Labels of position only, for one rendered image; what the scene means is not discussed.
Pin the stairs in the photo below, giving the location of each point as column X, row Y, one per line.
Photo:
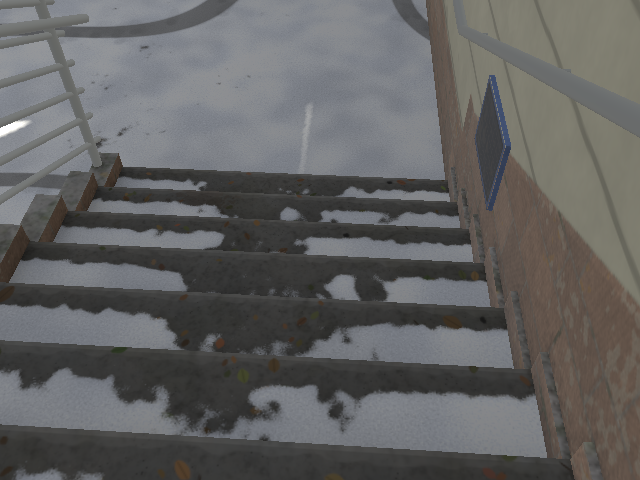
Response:
column 228, row 325

